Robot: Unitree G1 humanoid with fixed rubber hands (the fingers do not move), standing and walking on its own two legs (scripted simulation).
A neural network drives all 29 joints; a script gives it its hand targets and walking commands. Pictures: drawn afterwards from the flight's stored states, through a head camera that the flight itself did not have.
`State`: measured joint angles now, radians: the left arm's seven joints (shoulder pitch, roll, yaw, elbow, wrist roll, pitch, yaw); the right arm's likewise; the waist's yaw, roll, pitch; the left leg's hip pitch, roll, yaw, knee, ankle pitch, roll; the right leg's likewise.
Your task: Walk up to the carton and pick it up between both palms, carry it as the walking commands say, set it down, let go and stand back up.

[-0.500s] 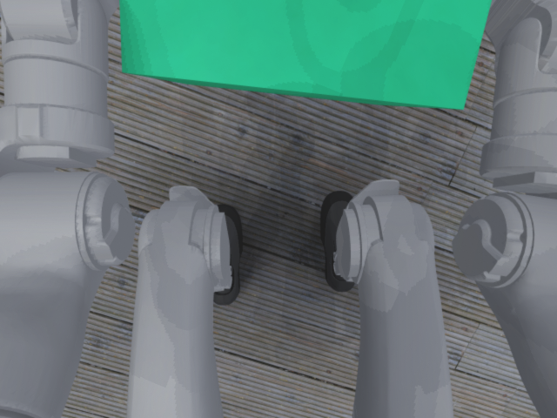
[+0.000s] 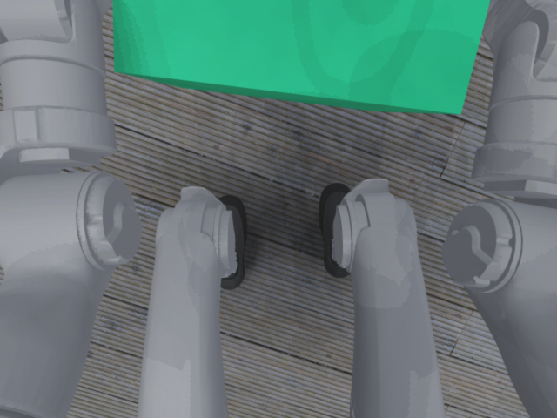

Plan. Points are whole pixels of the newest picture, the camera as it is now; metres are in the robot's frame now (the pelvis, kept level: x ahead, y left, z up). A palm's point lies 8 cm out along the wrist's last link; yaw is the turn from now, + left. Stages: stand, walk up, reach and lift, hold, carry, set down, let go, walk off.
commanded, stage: reach and lift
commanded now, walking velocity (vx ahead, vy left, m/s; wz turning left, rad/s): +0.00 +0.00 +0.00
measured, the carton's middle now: out of the picture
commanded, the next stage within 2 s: none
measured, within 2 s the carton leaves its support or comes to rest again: neither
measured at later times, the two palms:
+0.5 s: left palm out of the picture +0.56 +0.16 -0.01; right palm out of the picture +0.52 -0.21 -0.03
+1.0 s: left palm out of the picture +0.54 +0.16 +0.05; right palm out of the picture +0.50 -0.21 +0.04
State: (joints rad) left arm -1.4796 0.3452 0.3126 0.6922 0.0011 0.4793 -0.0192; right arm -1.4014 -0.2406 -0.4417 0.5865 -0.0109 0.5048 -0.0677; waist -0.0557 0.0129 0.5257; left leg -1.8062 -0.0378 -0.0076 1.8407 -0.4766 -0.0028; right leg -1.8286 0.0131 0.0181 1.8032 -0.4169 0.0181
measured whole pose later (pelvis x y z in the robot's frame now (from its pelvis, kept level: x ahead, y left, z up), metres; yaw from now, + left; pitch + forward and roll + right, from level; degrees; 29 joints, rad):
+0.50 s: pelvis -0.01 +0.00 +0.05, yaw +0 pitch +21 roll +0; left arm -1.41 0.31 0.36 0.67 0.06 0.50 -0.05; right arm -1.33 -0.19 -0.47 0.56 -0.05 0.52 -0.06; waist -0.05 0.01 0.52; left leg -1.61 -0.04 -0.02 1.66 -0.42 0.00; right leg -1.62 0.01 0.02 1.62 -0.36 0.02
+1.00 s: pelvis +0.00 +0.00 +0.12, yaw +0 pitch +17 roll +0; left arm -1.20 0.25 0.34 0.56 0.06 0.47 -0.05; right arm -1.16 -0.15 -0.42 0.50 -0.04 0.49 -0.05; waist -0.05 0.01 0.52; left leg -1.33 -0.03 -0.02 1.44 -0.40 0.00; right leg -1.35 0.02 0.02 1.40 -0.35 0.01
